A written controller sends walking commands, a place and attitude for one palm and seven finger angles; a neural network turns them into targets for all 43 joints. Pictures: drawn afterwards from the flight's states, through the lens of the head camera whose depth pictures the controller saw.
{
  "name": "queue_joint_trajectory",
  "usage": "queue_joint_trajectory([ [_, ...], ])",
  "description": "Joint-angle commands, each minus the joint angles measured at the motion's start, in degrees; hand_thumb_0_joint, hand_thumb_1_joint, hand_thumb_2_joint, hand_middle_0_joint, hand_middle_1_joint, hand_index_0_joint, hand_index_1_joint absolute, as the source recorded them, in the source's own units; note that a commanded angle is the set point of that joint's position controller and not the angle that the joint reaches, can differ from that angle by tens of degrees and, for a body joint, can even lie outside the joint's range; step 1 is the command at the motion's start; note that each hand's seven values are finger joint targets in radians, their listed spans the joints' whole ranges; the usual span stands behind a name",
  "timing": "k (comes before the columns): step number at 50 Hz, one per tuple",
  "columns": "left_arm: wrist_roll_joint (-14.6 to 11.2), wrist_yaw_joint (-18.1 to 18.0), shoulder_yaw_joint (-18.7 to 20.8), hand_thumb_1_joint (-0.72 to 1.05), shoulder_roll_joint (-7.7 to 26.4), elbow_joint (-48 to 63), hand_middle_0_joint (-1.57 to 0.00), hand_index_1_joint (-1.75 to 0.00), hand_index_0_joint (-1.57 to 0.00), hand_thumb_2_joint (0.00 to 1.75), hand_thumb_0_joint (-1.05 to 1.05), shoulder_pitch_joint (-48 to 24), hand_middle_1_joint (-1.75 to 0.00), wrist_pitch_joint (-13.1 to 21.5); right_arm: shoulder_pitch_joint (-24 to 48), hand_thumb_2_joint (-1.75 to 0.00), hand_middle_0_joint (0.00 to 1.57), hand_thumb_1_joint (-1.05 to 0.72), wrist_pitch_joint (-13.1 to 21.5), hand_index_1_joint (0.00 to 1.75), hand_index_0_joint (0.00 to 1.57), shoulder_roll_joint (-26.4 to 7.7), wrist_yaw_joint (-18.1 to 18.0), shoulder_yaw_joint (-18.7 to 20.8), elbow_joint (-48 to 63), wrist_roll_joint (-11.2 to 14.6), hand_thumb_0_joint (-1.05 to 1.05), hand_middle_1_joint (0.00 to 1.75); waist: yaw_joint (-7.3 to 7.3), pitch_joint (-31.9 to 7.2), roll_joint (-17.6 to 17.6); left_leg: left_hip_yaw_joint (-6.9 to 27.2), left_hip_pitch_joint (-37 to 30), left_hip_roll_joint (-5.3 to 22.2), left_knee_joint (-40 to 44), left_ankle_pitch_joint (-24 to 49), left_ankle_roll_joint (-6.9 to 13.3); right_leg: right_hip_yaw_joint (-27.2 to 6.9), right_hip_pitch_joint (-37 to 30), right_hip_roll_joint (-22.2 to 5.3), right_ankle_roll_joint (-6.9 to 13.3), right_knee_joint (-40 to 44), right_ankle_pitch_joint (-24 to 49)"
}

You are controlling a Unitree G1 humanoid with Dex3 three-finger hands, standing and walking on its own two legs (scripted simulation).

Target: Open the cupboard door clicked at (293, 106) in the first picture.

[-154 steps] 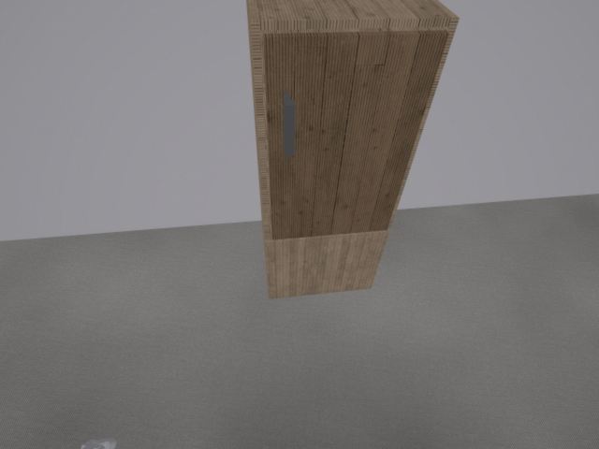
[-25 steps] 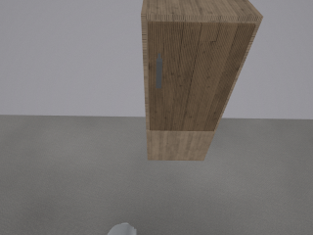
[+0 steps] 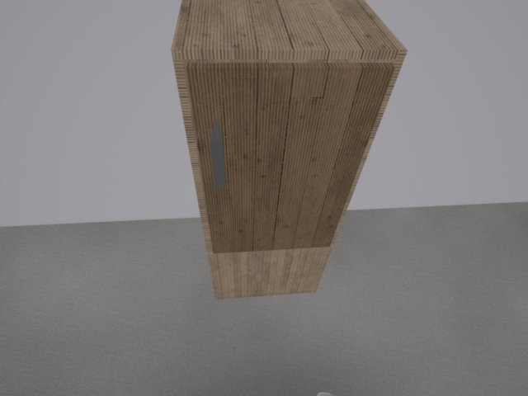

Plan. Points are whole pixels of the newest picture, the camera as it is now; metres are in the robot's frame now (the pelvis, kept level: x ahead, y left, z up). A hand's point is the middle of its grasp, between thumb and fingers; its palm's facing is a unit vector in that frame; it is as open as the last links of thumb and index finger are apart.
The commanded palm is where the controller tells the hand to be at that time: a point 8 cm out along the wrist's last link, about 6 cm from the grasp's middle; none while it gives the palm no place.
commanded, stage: come to a stop and stand still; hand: left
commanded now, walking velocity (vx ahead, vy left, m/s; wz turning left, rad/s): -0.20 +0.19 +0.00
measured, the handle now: (218, 155) +0.54 +0.12 +0.04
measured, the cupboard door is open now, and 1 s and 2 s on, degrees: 0 0 0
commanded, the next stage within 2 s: look again from close up in 1.28 s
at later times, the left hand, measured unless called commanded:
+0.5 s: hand out of the picture +0.03 +0.21 -0.19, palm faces +0.08 -0.98 -0.19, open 7.4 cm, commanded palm none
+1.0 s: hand out of the picture -0.06 +0.18 -0.17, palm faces +0.03 -0.99 -0.15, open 7.4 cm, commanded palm none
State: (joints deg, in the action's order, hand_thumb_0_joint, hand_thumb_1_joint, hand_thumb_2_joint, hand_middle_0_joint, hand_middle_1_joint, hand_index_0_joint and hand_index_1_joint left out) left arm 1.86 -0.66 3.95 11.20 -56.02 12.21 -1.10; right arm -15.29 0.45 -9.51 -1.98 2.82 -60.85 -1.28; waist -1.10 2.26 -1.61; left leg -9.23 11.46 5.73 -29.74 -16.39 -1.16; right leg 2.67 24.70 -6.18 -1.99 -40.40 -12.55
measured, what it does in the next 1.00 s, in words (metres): steps on the spot: right foot, then left foot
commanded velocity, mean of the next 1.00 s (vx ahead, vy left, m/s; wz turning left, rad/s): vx -0.02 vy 0.04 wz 0.00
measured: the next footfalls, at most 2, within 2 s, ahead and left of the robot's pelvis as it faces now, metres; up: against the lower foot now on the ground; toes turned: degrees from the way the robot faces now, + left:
right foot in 0.04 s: +0.12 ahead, -0.16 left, +0.00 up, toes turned -6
left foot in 0.40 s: +0.01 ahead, +0.11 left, +0.00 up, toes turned +4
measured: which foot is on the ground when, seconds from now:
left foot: down 0.00-0.04, up 0.06-0.38, down 0.40-1.00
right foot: up 0.00-0.02, down 0.04-0.40, up 0.42-0.70, down 0.72-1.00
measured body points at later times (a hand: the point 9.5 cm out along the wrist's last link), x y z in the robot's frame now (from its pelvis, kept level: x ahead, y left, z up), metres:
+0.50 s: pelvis -0.02 +0.02 +0.00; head -0.01 +0.05 +0.45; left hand +0.02 +0.26 -0.17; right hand +0.03 -0.22 -0.14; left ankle -0.03 +0.11 -0.74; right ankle +0.03 -0.14 -0.70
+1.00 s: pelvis -0.05 +0.02 +0.01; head -0.05 +0.03 +0.46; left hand -0.06 +0.23 -0.16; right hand -0.06 -0.19 -0.15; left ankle -0.03 +0.11 -0.74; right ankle -0.06 -0.10 -0.74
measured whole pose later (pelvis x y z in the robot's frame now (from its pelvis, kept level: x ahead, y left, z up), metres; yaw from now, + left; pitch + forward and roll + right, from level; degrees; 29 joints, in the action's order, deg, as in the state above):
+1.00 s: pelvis -0.05 +0.02 +0.01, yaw +0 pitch -2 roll +0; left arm 0.9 -2.3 -0.3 6.5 -66.0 17.0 -0.8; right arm -16.8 -0.3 -7.0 -1.9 0.0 -66.4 -0.1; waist -0.4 0.9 -1.0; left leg -5.3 9.3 -1.8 -21.6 -10.6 3.2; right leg 1.6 7.7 -1.1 -0.3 -23.3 -13.5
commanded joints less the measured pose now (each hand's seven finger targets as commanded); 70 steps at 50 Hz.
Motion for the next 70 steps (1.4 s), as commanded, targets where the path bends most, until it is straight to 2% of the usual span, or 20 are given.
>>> queue_joint_trajectory([
  [1,0.16,-0.57,0.72,0.90,6.86,0.46,-0.20,-0.30,-0.20,0.90,0.00,9.26,-0.30,1.47,-2.06,-0.90,0.20,-0.90,-0.42,0.30,0.20,-5.57,0.51,1.82,3.55,0.07,0.00,0.30,2.74,-2.09,0.36,1.79,8.65,2.31,-6.23,4.52,1.57,-4.47,-16.10,-3.99,1.72,13.46,22.91],
  [2,0.30,-0.84,1.19,0.90,11.30,1.10,-0.20,-0.30,-0.20,0.90,0.00,7.92,-0.30,1.86,-4.99,-0.90,0.20,-0.90,-1.01,0.30,0.20,-2.21,0.90,1.44,4.08,0.45,0.00,0.30,1.43,-4.62,-10.48,0.76,11.97,-3.29,-15.05,-12.68,-0.33,-14.64,-17.00,-14.60,6.24,16.36,35.93],
  [3,-0.12,-0.75,1.24,0.90,12.67,1.69,-0.20,-0.30,-0.20,0.90,0.00,8.86,-0.30,1.50,-4.17,-0.90,0.20,-0.90,-1.96,0.30,0.20,-2.76,0.43,1.67,4.87,0.61,0.00,0.30,3.38,-7.55,-10.30,5.20,10.02,-4.03,-23.33,-20.29,0.18,-15.60,-14.89,-18.45,10.49,18.02,38.81],
  [5,-0.21,-1.44,1.35,0.90,11.30,1.89,-0.20,-0.30,-0.20,0.90,0.00,4.45,-0.30,1.33,-3.33,-0.90,0.20,-0.90,-2.56,0.30,0.20,-4.44,0.26,2.01,4.80,0.43,0.00,0.30,2.68,-7.32,-15.60,9.47,14.64,-4.21,-34.57,-17.61,0.03,-16.02,-15.78,-16.39,12.58,17.48,39.36],
  [7,-0.16,-2.23,1.45,0.90,10.00,3.08,-0.20,-0.30,-0.20,0.90,0.00,1.54,-0.30,0.92,-1.94,-0.90,0.20,-0.90,-2.70,0.30,0.20,-5.07,0.62,1.98,4.45,0.34,0.00,0.30,2.40,-7.05,-9.06,10.31,16.46,-3.75,-38.11,-13.31,-0.67,-12.12,-16.31,-15.10,12.53,16.09,38.26],
  [15,0.61,-2.17,2.04,0.90,10.44,4.52,-0.20,-0.30,-0.20,0.90,0.00,-0.96,-0.30,0.03,-1.95,-0.90,0.20,-0.90,-2.53,0.30,0.20,-3.47,1.67,1.40,5.75,0.39,0.00,0.30,2.25,-6.82,-10.92,7.35,8.14,-4.47,-17.14,-11.03,-0.18,-11.35,-11.44,-12.77,11.32,21.27,9.91],
  [18,-0.23,-1.62,1.68,0.90,9.16,4.39,-0.20,-0.30,-0.20,0.90,0.00,-1.73,-0.30,-0.98,-7.94,-0.90,0.20,-0.90,-1.56,0.30,0.20,-3.28,1.30,0.93,3.87,0.46,0.00,0.30,-0.54,-6.16,-6.41,4.86,-4.69,-5.44,3.40,-0.04,0.64,-7.92,-3.37,-7.82,6.67,16.80,-3.23],
  [19,-0.78,-1.36,1.01,0.90,5.99,4.97,-0.20,-0.30,-0.20,0.90,0.00,-1.45,-0.30,-1.44,-8.16,-0.90,0.20,-0.90,-1.08,0.30,0.20,-6.04,1.26,1.25,4.30,0.13,0.00,0.30,-0.71,-4.12,4.01,13.58,-4.25,0.60,10.88,-3.15,2.50,-3.81,1.77,-2.72,3.89,9.66,-10.22],
  [20,-1.04,-1.06,0.48,0.90,2.47,5.95,-0.20,-0.30,-0.20,0.90,0.00,-1.85,-0.30,-1.75,-5.33,-0.90,0.20,-0.90,-0.97,0.30,0.20,-10.23,1.02,1.80,6.33,-0.39,0.00,0.30,-0.31,0.49,18.68,26.20,3.88,11.08,18.48,-4.37,6.36,1.60,4.79,3.68,0.62,0.22,-15.21],
  [21,-0.48,-1.34,0.41,0.90,3.42,5.97,-0.20,-0.30,-0.20,0.90,0.00,-3.11,-0.30,-2.26,-1.43,-0.90,0.20,-0.90,-0.89,0.30,0.20,-10.86,0.45,1.81,7.49,-0.44,0.00,0.30,-0.17,3.03,19.54,29.92,10.60,13.79,20.90,-3.64,9.55,-3.00,3.52,4.03,0.57,-8.21,-16.74],
  [25,-0.32,-0.60,0.28,0.90,3.46,0.34,-0.20,-0.30,-0.20,0.90,0.00,3.22,-0.30,-1.71,4.91,-0.90,0.20,-0.90,-0.26,0.30,0.20,-7.03,-0.35,0.12,7.31,-0.05,0.00,0.30,3.24,2.20,8.83,16.48,6.29,5.90,16.75,4.72,9.40,-4.55,1.40,4.21,0.57,-17.11,-8.78],
  [32,-1.07,-1.12,-1.94,0.90,1.32,-2.31,-0.20,-0.30,-0.20,0.90,0.00,2.91,-0.30,-0.29,-3.26,-0.90,0.20,-0.90,0.39,0.30,0.20,-6.54,-0.91,-0.06,1.43,0.38,0.00,0.30,0.34,-2.10,7.87,17.77,-8.31,7.46,11.77,29.89,11.00,-1.79,-7.22,3.34,0.48,8.55,-9.79],
  [34,-1.14,-1.46,-2.21,0.90,1.65,-4.89,-0.20,-0.30,-0.20,0.90,0.00,6.75,-0.30,0.33,-2.56,-0.90,0.20,-0.90,0.61,0.30,0.20,-5.97,-0.86,-0.35,0.67,0.94,0.00,0.30,1.93,-3.44,5.86,16.47,-6.35,5.21,9.49,27.54,8.26,-2.19,-14.49,2.67,0.85,19.26,0.29],
  [36,-1.14,-1.88,-2.56,0.90,3.51,-6.67,-0.20,-0.30,-0.20,0.90,0.00,7.64,-0.30,1.23,-2.62,-0.90,0.20,-0.90,0.94,0.30,0.20,-3.66,-0.41,-0.87,0.06,1.60,0.00,0.30,1.16,-2.67,1.94,13.94,-1.47,1.70,9.32,18.33,4.27,-6.39,-19.45,-2.11,2.77,21.34,11.73],
  [39,-1.29,-1.86,-3.18,0.90,2.01,-7.61,-0.20,-0.30,-0.20,0.90,0.00,6.87,-0.30,1.81,-2.43,-0.90,0.20,-0.90,0.54,0.30,0.20,-4.25,-0.37,-1.21,-1.44,1.08,0.00,0.30,0.51,-1.14,-4.52,12.00,-5.02,0.47,10.24,15.29,3.25,-6.80,-14.59,-1.78,3.63,20.36,12.23],
  [44,-1.27,-1.82,-3.34,0.90,1.17,-8.20,-0.20,-0.30,-0.20,0.90,0.00,7.24,-0.30,1.23,-2.96,-0.90,0.20,-0.90,0.30,0.30,0.20,-3.69,-0.24,-1.80,-3.48,0.94,0.00,0.30,0.83,3.42,0.33,12.57,-2.18,0.29,14.10,4.90,3.33,-6.31,-12.10,-0.24,3.20,22.46,0.37],
  [52,-1.08,-1.85,-3.46,0.90,-0.09,-8.55,-0.20,-0.30,-0.20,0.90,0.00,9.25,-0.30,1.22,-4.67,-0.90,0.20,-0.90,0.05,0.30,0.20,-2.56,-0.22,-1.66,-4.32,0.78,0.00,0.30,1.16,5.09,1.64,13.60,1.34,0.35,15.67,-2.25,3.42,-5.96,-11.15,0.34,3.31,22.63,-2.44],
  [68,-1.09,-1.88,-3.43,0.90,-1.26,-9.06,-0.20,-0.30,-0.20,0.90,0.00,10.85,-0.30,1.71,-6.61,-0.90,0.20,-0.90,0.33,0.30,0.20,-1.50,-0.40,-1.77,-4.62,0.74,0.00,0.30,0.94,3.61,1.41,13.48,1.00,0.55,14.74,-0.41,3.34,-6.20,-10.84,0.70,3.53,22.23,-1.16],
  [69,0.15,-3.78,-4.33,0.90,0.95,-9.37,-0.20,-0.30,-0.20,0.90,0.00,12.95,-0.30,3.69,-0.84,-0.90,0.20,-0.90,1.60,0.30,0.20,-4.33,0.68,-2.48,-0.23,0.80,0.00,0.30,2.89,4.26,2.32,10.65,4.26,0.86,2.53,11.33,1.80,-6.20,-10.76,-1.06,3.86,20.89,9.44],
  [70,-0.76,-3.37,-3.68,0.90,3.04,-6.77,-0.20,-0.30,-0.20,0.90,0.00,11.08,-0.30,3.86,-3.68,-0.90,0.20,-0.90,1.00,0.30,0.20,-1.98,1.07,-2.37,1.07,0.55,0.00,0.30,0.10,0.13,2.61,11.21,2.25,-1.62,3.32,0.40,1.71,-9.35,-9.23,-2.57,5.38,22.26,-6.38],
])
